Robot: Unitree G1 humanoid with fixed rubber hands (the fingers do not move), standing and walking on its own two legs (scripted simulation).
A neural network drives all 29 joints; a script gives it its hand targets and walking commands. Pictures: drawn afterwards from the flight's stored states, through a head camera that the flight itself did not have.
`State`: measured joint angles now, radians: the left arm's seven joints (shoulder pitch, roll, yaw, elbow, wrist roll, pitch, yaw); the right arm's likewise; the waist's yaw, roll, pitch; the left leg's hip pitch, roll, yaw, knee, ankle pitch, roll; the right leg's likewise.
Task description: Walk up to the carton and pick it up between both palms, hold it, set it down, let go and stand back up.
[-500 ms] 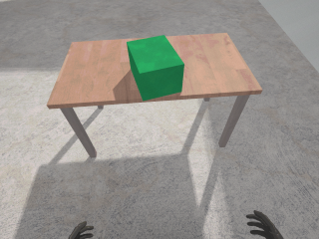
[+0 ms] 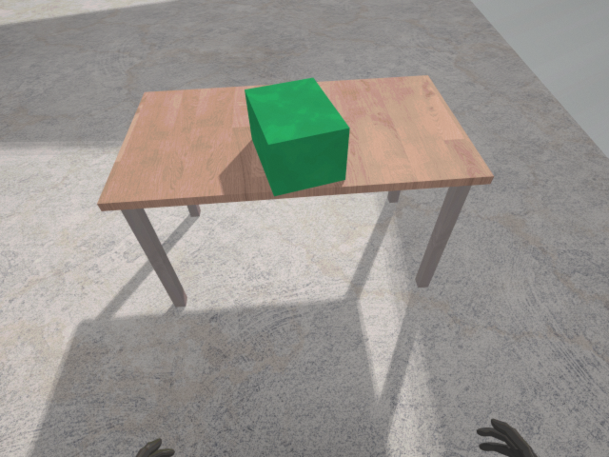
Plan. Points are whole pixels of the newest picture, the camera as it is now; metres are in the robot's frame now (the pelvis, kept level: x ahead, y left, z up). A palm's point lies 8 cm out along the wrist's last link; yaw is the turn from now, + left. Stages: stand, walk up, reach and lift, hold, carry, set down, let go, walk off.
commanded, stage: stand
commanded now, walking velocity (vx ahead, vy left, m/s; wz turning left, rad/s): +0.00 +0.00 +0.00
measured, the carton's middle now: (294, 134) +0.89 +0.03 -0.09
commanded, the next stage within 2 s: walk up in 0.24 s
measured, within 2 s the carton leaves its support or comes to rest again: neither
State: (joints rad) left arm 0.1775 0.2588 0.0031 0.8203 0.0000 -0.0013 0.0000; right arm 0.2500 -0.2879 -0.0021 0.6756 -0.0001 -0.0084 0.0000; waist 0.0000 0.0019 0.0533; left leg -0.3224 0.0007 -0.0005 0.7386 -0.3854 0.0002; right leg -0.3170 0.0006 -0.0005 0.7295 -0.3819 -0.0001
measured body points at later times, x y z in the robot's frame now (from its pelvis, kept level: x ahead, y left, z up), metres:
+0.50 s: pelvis -0.03 +0.00 +0.00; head -0.01 +0.00 +0.45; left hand +0.07 +0.26 -0.13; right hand +0.08 -0.27 -0.11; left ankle +0.01 +0.12 -0.71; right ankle +0.01 -0.12 -0.71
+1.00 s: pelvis +0.07 +0.04 -0.01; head +0.08 +0.06 +0.44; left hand +0.09 +0.33 -0.14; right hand +0.16 -0.26 -0.10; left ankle +0.12 +0.13 -0.72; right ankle +0.02 -0.11 -0.67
